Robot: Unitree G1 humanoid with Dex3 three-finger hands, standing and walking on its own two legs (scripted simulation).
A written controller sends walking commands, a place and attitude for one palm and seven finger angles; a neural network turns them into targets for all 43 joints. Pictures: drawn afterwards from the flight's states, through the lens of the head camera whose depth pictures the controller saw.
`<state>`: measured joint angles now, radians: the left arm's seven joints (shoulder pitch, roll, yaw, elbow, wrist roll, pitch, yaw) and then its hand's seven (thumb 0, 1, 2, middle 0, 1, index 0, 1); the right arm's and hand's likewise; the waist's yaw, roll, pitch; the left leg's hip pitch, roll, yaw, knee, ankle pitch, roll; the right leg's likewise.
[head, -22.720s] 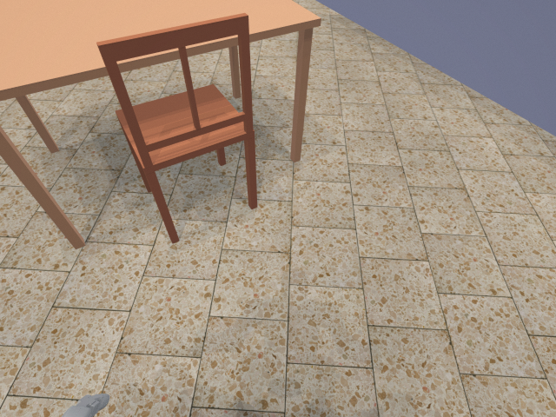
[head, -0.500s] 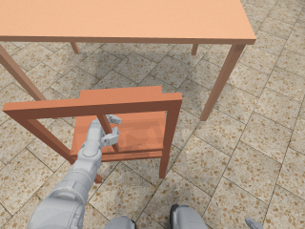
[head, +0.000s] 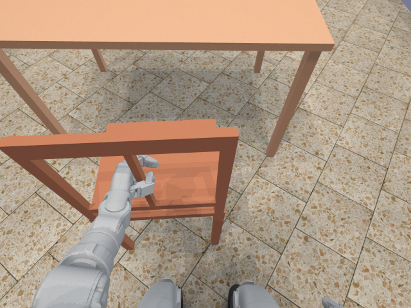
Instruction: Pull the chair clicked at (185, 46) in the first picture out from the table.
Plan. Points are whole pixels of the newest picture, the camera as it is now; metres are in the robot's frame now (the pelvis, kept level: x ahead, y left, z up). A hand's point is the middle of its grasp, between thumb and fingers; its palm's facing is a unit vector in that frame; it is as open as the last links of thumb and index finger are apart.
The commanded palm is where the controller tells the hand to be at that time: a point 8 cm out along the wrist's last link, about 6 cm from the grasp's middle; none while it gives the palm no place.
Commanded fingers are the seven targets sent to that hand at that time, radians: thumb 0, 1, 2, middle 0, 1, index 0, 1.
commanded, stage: step backward, pulling the chair out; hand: left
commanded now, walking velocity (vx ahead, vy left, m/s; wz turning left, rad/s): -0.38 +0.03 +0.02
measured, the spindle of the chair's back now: (142, 182) +0.38 +0.17 -0.08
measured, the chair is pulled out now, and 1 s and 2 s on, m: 0.32 0.49 0.65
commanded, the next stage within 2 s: stop walking, hand still on the chair in 1.08 s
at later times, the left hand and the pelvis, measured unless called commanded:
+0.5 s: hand (146, 209) +0.30 +0.14 -0.05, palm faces +0.03 -0.97 -0.22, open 5.0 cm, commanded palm +0.29 +0.20 -0.05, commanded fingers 0.00 0.90 0.90 -0.50 -1.45 -0.50 -1.45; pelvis -0.07 -0.01 +0.00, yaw -1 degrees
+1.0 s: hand (138, 264) +0.20 +0.14 -0.05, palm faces +0.03 -0.98 -0.22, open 5.0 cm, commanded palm +0.19 +0.19 -0.04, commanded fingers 0.00 0.90 0.90 -0.50 -1.45 -0.50 -1.45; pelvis -0.17 -0.01 +0.01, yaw -2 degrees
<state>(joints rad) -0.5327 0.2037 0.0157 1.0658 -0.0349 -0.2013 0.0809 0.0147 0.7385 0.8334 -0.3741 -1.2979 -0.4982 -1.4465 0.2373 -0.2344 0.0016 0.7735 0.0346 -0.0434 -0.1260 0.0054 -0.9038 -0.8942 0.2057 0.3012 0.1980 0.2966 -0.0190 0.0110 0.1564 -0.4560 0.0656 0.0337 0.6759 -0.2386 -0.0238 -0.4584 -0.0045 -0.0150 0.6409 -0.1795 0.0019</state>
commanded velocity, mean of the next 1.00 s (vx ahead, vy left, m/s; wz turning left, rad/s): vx -0.36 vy -0.01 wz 0.03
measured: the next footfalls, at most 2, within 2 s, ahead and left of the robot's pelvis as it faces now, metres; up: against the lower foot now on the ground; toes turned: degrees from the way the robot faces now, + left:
left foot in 0.16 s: +0.06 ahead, +0.14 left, +0.00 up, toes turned +2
right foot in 0.36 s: +0.05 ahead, -0.13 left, +0.00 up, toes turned -2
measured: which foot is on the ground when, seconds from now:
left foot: down 0.00-0.04, up 0.06-0.14, down 0.16-0.48, up 0.50-0.66, down 0.68-0.96, up 0.98-1.00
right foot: down 0.00-0.24, up 0.26-0.34, down 0.36-0.70, up 0.72-0.86, down 0.88-1.00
